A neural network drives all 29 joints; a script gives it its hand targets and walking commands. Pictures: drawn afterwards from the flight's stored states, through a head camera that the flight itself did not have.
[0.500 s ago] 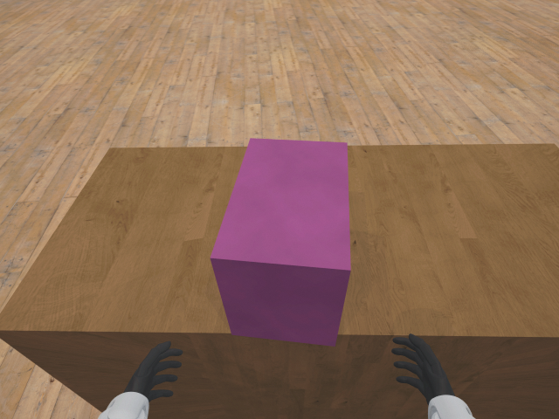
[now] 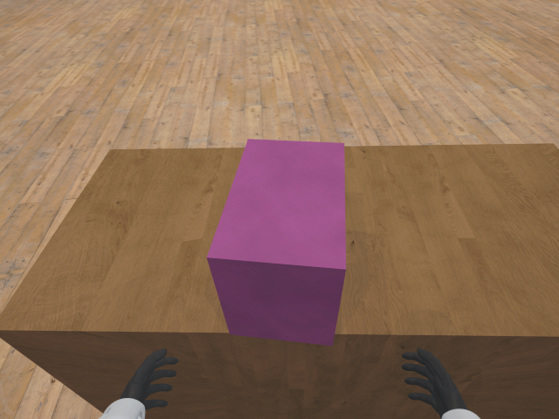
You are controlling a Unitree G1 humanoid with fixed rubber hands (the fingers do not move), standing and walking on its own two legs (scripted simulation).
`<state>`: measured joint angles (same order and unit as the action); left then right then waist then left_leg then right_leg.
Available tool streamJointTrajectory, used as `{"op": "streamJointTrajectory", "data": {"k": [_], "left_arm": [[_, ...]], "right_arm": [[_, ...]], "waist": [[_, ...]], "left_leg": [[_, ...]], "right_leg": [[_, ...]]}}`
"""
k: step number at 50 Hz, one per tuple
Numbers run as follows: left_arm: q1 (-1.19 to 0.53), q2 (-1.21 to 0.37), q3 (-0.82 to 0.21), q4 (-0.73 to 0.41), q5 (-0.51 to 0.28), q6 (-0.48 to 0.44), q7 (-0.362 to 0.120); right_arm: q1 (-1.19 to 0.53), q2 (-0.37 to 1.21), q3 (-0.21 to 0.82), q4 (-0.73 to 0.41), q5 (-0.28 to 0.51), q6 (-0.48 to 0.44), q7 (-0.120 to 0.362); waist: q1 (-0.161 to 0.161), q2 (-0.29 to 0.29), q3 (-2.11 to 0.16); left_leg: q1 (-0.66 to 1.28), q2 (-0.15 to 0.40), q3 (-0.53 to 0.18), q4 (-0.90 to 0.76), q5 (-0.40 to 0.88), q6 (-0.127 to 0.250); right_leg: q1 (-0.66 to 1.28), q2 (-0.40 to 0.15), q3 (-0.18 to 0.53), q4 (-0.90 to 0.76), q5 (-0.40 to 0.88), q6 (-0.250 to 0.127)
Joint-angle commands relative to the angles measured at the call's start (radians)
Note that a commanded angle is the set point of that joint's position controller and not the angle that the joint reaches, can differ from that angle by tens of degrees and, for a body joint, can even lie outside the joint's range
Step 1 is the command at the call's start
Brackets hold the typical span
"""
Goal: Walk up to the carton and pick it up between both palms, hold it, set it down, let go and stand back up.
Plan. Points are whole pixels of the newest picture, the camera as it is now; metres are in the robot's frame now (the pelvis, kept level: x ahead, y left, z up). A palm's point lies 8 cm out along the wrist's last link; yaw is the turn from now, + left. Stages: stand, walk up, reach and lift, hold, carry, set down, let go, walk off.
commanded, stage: let go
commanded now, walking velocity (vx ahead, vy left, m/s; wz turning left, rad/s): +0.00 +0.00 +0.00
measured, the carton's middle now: (288, 237) +0.44 +0.01 -0.02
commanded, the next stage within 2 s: stand in 0.58 s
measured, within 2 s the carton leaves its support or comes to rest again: neither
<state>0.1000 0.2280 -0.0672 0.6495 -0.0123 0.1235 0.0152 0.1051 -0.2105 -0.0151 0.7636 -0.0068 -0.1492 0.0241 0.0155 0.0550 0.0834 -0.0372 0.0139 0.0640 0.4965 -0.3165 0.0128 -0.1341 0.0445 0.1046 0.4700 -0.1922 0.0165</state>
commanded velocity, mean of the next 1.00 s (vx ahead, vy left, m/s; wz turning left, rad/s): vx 0.00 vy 0.00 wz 0.00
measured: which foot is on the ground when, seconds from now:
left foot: down 0.00-1.00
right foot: down 0.00-1.00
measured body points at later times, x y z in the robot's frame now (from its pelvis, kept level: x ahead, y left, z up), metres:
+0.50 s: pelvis +0.00 +0.00 +0.00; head -0.03 -0.02 +0.45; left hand +0.17 +0.24 -0.07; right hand +0.18 -0.22 -0.09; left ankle -0.02 +0.10 -0.74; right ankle +0.05 -0.13 -0.74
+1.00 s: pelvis +0.00 +0.00 +0.00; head +0.01 -0.01 +0.45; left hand +0.18 +0.25 -0.08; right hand +0.16 -0.27 -0.10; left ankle -0.02 +0.10 -0.74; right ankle +0.05 -0.13 -0.74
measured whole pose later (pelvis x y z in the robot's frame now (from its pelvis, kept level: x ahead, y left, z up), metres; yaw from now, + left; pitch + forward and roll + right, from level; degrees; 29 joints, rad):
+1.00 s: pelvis +0.00 +0.00 +0.00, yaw +0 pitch -4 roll +0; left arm 0.14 0.23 -0.01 0.65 0.01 -0.01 0.03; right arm 0.15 -0.33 -0.02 0.76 -0.01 -0.03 0.02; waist 0.02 0.03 0.08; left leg -0.11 0.01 0.06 0.50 -0.31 0.01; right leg -0.21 0.04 0.10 0.48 -0.19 0.02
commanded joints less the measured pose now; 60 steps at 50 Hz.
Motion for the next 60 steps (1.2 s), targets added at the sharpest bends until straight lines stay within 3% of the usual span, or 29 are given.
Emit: {"op": "streamJointTrajectory", "data": {"k": [1,3,5,7,8,9,10,11,14,15,18,21,25,28,29,30,32,33,35,40,41,42,47,48,51,52,53,56,60], "left_arm": [[0.004,0.009,0.100,-0.144,0.032,0.002,0.013],[-0.029,0.007,0.067,-0.154,0.025,0.001,0.020],[-0.004,-0.006,0.084,-0.136,0.017,-0.003,0.015],[-0.011,0.011,0.079,-0.144,0.013,-0.010,0.010],[-0.008,0.005,0.083,-0.158,0.031,-0.012,0.023],[-0.008,0.022,0.091,-0.183,0.024,-0.009,0.016],[0.001,0.022,0.101,-0.173,0.023,-0.003,0.020],[0.000,0.019,0.091,-0.161,0.024,-0.006,0.017],[-0.011,0.005,0.080,-0.163,0.029,-0.002,0.022],[-0.001,-0.001,0.072,-0.151,0.023,0.004,0.019],[0.000,0.011,0.071,-0.161,0.028,0.008,0.026],[0.000,0.004,0.080,-0.161,0.027,0.005,0.023],[-0.003,0.015,0.079,-0.163,0.016,-0.001,0.028],[-0.001,-0.006,0.064,-0.153,0.018,-0.003,0.022],[0.012,-0.020,0.059,-0.137,0.020,0.001,0.017],[0.041,0.257,0.145,-0.073,0.056,-0.081,0.021],[0.005,0.205,0.131,-0.069,0.055,-0.122,0.025],[0.036,0.207,0.130,-0.077,0.043,-0.126,0.016],[0.015,0.235,0.138,-0.069,0.050,-0.140,0.010],[0.060,0.257,0.143,-0.034,0.045,-0.155,0.016],[0.074,0.210,0.128,-0.049,0.051,-0.163,0.004],[0.017,0.254,0.134,-0.055,0.036,-0.162,0.010],[0.053,0.240,0.134,-0.032,0.036,-0.151,0.014],[0.015,0.232,0.124,-0.027,0.027,-0.156,0.013],[0.034,0.261,0.142,-0.023,0.040,-0.161,0.017],[0.037,0.243,0.131,-0.022,0.031,-0.157,0.008],[0.054,0.235,0.131,-0.008,0.031,-0.156,0.011],[0.012,0.264,0.134,-0.017,0.040,-0.155,0.011],[0.042,0.228,0.120,0.012,0.031,-0.154,0.016]], "right_arm": [[-0.020,-0.117,-0.065,-0.123,-0.028,-0.016,0.012],[-0.023,-0.117,-0.051,-0.099,-0.019,-0.015,0.020],[0.000,-0.115,-0.051,-0.125,-0.024,-0.025,0.014],[-0.005,-0.108,-0.047,-0.131,-0.032,-0.023,0.008],[0.001,-0.111,-0.058,-0.131,-0.023,-0.028,0.013],[0.016,-0.115,-0.070,-0.136,-0.037,-0.030,0.009],[0.023,-0.122,-0.064,-0.140,-0.021,-0.032,0.011],[0.017,-0.127,-0.062,-0.124,-0.018,-0.026,0.009],[0.020,-0.138,-0.064,-0.124,-0.026,-0.019,0.017],[0.020,-0.134,-0.074,-0.127,-0.030,-0.027,0.021],[0.012,-0.139,-0.073,-0.152,-0.014,-0.024,0.026],[0.011,-0.139,-0.072,-0.165,-0.027,-0.022,0.018],[0.022,-0.132,-0.074,-0.156,-0.029,-0.028,0.024],[0.025,-0.141,-0.063,-0.134,-0.018,-0.023,0.021],[0.029,-0.165,-0.065,-0.155,-0.020,-0.028,0.021],[0.007,-0.273,-0.086,-0.127,-0.018,0.058,-0.010],[0.063,-0.235,-0.082,-0.127,0.001,0.096,-0.025],[0.048,-0.247,-0.081,-0.133,0.003,0.102,-0.022],[0.048,-0.223,-0.072,-0.146,-0.002,0.107,-0.015],[0.035,-0.250,-0.074,-0.099,-0.007,0.095,-0.014],[0.085,-0.282,-0.082,-0.095,0.004,0.096,-0.017],[0.045,-0.254,-0.085,-0.112,-0.001,0.090,-0.018],[0.014,-0.321,-0.079,-0.103,0.018,0.100,-0.025],[0.029,-0.305,-0.076,-0.092,0.020,0.099,-0.024],[0.072,-0.284,-0.065,-0.085,0.002,0.103,-0.023],[0.037,-0.292,-0.066,-0.081,-0.002,0.101,-0.025],[0.039,-0.283,-0.072,-0.100,0.002,0.092,-0.024],[0.047,-0.279,-0.066,-0.095,0.001,0.099,-0.017],[0.060,-0.306,-0.076,-0.065,0.007,0.099,-0.024]], "waist": [[0.025,-0.045,0.022],[0.010,-0.007,-0.005],[0.011,-0.076,-0.025],[0.027,-0.083,0.005],[0.011,-0.026,-0.004],[0.015,-0.065,-0.042],[0.026,-0.027,-0.032],[0.002,-0.056,0.002],[0.020,-0.009,0.005],[0.035,-0.037,0.001],[0.025,-0.007,-0.008],[0.020,-0.039,0.010],[0.043,-0.004,-0.009],[0.008,-0.043,-0.009],[0.026,-0.062,-0.031],[-0.018,-0.066,-0.031],[-0.041,-0.081,0.001],[-0.010,-0.077,-0.036],[-0.026,-0.080,-0.011],[-0.014,-0.048,-0.094],[-0.036,-0.037,-0.122],[-0.032,-0.110,-0.105],[-0.008,-0.065,-0.119],[-0.016,-0.134,-0.155],[-0.031,-0.057,-0.081],[-0.013,-0.039,-0.070],[-0.026,-0.088,-0.090],[-0.026,-0.106,-0.139],[-0.030,-0.065,-0.103]], "left_leg": [[-0.251,0.035,-0.031,-0.228,0.153,-0.035],[-0.237,0.044,-0.036,-0.242,0.169,-0.040],[-0.189,0.026,-0.009,-0.207,0.224,-0.045],[-0.213,0.017,-0.019,-0.215,0.190,-0.039],[-0.206,0.023,-0.017,-0.213,0.199,-0.035],[-0.164,0.014,-0.020,-0.203,0.209,-0.049],[-0.169,0.008,-0.020,-0.195,0.243,-0.051],[-0.154,0.022,-0.037,-0.189,0.250,-0.046],[-0.220,0.037,-0.030,-0.236,0.226,-0.039],[-0.230,0.045,-0.037,-0.232,0.216,-0.045],[-0.249,0.047,-0.040,-0.212,0.232,-0.034],[-0.254,0.031,-0.021,-0.215,0.149,-0.029],[-0.281,0.044,-0.027,-0.229,0.204,-0.031],[-0.181,0.020,-0.012,-0.196,0.238,-0.038],[-0.162,0.018,-0.015,-0.191,0.244,-0.045],[-0.169,0.044,-0.097,-0.137,0.145,-0.031],[-0.167,0.098,-0.112,-0.149,0.121,-0.022],[-0.193,0.083,-0.120,-0.156,0.005,-0.003],[-0.187,0.096,-0.151,-0.199,-0.092,-0.019],[-0.126,0.098,-0.142,-0.135,0.117,-0.003],[-0.102,0.107,-0.139,-0.120,0.137,0.005],[-0.121,0.106,-0.152,-0.140,0.132,-0.015],[-0.146,0.103,-0.140,-0.115,0.155,0.000],[-0.102,0.098,-0.153,-0.132,0.131,-0.001],[-0.141,0.108,-0.124,-0.143,0.098,0.004],[-0.137,0.104,-0.126,-0.150,0.114,0.014],[-0.108,0.104,-0.134,-0.163,0.137,0.002],[-0.079,0.121,-0.143,-0.145,0.163,-0.002],[-0.069,0.129,-0.140,-0.157,0.175,0.004]], "right_leg": [[0.194,0.018,-0.109,-0.059,0.051,-0.072],[0.192,0.044,-0.133,-0.046,0.028,-0.070],[0.182,0.030,-0.124,-0.077,0.067,-0.068],[0.163,0.018,-0.125,-0.077,0.046,-0.069],[0.186,0.015,-0.115,-0.071,0.052,-0.070],[0.177,0.012,-0.119,-0.089,0.064,-0.072],[0.159,0.014,-0.111,-0.086,0.069,-0.072],[0.134,0.014,-0.111,-0.090,0.066,-0.071],[0.192,0.031,-0.120,-0.048,0.047,-0.066],[0.196,0.031,-0.128,-0.048,0.046,-0.068],[0.189,0.037,-0.127,-0.036,0.054,-0.072],[0.199,0.017,-0.117,-0.060,0.035,-0.064],[0.227,0.016,-0.116,-0.042,0.089,-0.074],[0.157,0.009,-0.114,-0.090,0.069,-0.073],[0.163,0.016,-0.119,-0.086,0.068,-0.077],[-0.039,-0.095,0.005,-0.006,0.158,-0.058],[-0.078,-0.113,0.053,-0.005,0.144,-0.057],[-0.050,-0.112,0.042,-0.005,0.079,-0.054],[-0.086,-0.094,0.052,-0.003,0.009,-0.043],[-0.053,-0.103,0.041,0.008,0.098,-0.048],[-0.065,-0.110,0.047,-0.017,0.084,-0.051],[-0.066,-0.109,0.025,0.009,0.158,-0.048],[-0.026,-0.110,0.049,-0.003,0.175,-0.046],[-0.023,-0.113,0.029,-0.003,0.200,-0.057],[-0.039,-0.124,0.069,-0.021,0.170,-0.053],[-0.057,-0.117,0.062,-0.021,0.152,-0.053],[-0.077,-0.116,0.044,-0.023,0.145,-0.047],[-0.059,-0.113,0.049,0.003,0.141,-0.061],[-0.089,-0.118,0.054,-0.027,0.141,-0.060]]}}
